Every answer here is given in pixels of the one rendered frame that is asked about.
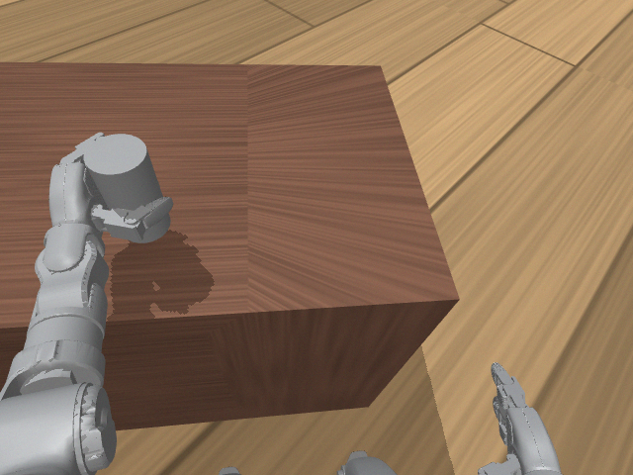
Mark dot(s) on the left robot arm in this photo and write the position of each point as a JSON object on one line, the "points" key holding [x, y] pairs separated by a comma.
{"points": [[55, 416]]}

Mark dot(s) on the left robot hand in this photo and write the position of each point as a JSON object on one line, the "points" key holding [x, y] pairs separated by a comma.
{"points": [[75, 198]]}

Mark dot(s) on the right robot hand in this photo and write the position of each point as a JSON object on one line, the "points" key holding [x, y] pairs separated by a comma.
{"points": [[529, 445]]}

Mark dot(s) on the can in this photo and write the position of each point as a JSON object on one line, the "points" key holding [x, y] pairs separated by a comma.
{"points": [[122, 170]]}

